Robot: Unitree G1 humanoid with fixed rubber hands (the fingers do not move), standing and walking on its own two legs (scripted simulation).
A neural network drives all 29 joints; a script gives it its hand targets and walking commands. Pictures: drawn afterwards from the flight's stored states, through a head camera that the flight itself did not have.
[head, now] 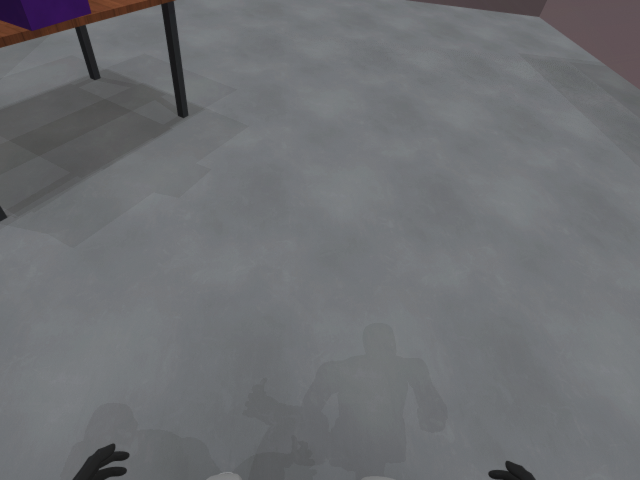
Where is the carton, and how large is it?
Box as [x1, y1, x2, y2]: [0, 0, 90, 30]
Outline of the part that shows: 0,0 1,20 31,30 90,13 87,0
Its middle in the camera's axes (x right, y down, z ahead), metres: -0.97 -0.87 +1.31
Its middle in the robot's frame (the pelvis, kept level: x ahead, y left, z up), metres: +1.64 +0.89 +0.00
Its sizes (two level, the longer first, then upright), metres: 0.250 0.161 0.211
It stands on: a table, 0.62 m high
